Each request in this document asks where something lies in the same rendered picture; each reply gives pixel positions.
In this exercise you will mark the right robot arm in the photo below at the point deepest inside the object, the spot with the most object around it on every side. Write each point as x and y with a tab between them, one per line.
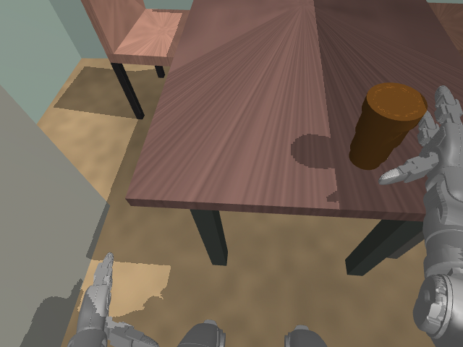
438	310

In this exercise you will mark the table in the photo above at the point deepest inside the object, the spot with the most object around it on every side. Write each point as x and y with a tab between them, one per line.
259	109

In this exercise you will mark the left robot arm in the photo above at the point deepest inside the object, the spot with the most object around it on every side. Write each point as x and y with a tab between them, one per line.
89	338

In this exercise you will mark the cup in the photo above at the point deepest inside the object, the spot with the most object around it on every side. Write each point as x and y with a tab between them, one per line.
389	111

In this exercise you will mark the left robot hand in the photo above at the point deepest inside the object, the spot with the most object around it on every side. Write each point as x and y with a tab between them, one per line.
94	311

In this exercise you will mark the right robot hand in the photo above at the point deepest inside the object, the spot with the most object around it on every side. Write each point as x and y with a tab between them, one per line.
442	147

